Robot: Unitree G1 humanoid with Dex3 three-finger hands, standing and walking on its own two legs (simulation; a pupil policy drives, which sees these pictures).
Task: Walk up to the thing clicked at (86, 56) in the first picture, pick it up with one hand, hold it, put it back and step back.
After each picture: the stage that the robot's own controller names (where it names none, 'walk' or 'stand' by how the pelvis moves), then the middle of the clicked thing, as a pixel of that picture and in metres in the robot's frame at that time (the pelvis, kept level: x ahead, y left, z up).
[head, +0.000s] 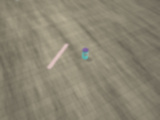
stand; (85, 53) +1.27 -0.05 -0.72
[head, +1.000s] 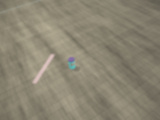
walk; (71, 63) +1.14 +0.20 -0.70
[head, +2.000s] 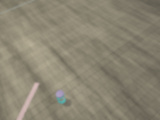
walk; (60, 97) +0.67 +0.25 -0.71
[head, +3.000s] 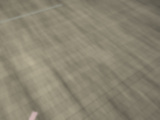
stand; out of the picture +0.42 +0.12 -0.70
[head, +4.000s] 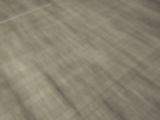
stand; out of the picture +0.35 +0.15 -0.72
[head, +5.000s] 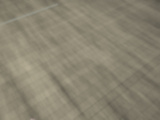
stand; out of the picture +0.35 +0.14 -0.72
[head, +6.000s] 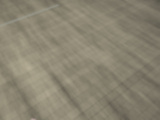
stand; out of the picture +0.36 +0.14 -0.72
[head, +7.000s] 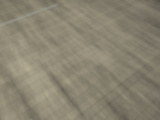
stand; out of the picture +0.35 +0.14 -0.73
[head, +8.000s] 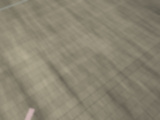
go down; out of the picture +0.36 +0.14 -0.72
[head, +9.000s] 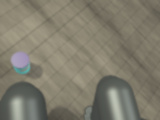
go down; (21, 63) +0.43 +0.18 -0.29
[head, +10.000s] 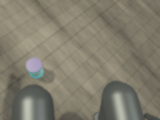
close in; (35, 68) +0.44 +0.17 -0.30
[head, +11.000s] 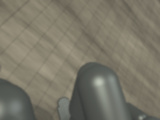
close in; out of the picture +0.43 +0.21 -0.22
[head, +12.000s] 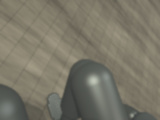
close; out of the picture +0.42 +0.23 -0.22
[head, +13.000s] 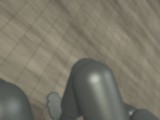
lift; out of the picture +0.41 +0.21 -0.23
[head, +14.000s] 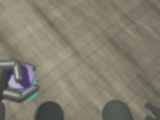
lift; (24, 83) +0.33 +0.18 -0.02
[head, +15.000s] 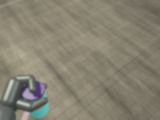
hold; (36, 100) +0.30 +0.16 -0.01
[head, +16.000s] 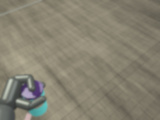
hold; (35, 98) +0.31 +0.17 +0.00
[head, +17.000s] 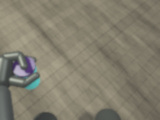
crouch; (27, 74) +0.39 +0.17 -0.07
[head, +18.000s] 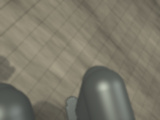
lower; out of the picture +0.43 +0.24 -0.20
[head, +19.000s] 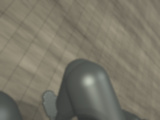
lower; out of the picture +0.44 +0.26 -0.23
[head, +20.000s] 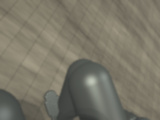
lower; out of the picture +0.45 +0.26 -0.23
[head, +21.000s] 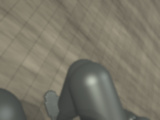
lower; out of the picture +0.44 +0.25 -0.23
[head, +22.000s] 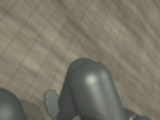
lower; out of the picture +0.45 +0.24 -0.23
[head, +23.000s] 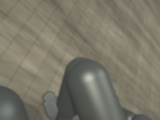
open; out of the picture +0.43 +0.21 -0.23
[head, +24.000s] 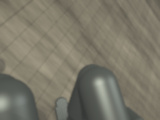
stand; out of the picture +0.42 +0.20 -0.24
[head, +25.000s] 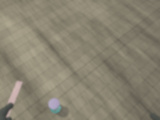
stand; (54, 105) +0.40 +0.14 -0.56
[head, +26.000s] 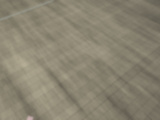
stand; out of the picture +0.36 +0.13 -0.67
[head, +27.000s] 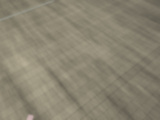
stand; out of the picture +0.38 +0.13 -0.67
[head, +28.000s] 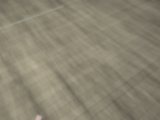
stand; out of the picture +0.39 +0.12 -0.72
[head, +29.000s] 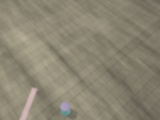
walk; (65, 108) +0.44 +0.11 -0.69
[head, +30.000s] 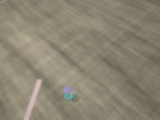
walk; (68, 92) +0.65 +0.15 -0.71
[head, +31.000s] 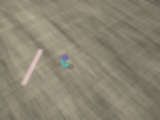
stand; (65, 60) +0.99 +0.12 -0.70
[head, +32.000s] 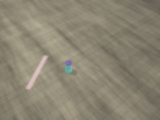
stand; (68, 66) +1.02 +0.12 -0.71
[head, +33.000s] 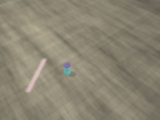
stand; (67, 68) +1.03 +0.14 -0.72
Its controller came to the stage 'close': yes
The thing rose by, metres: 0.72
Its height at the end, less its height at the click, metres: +0.00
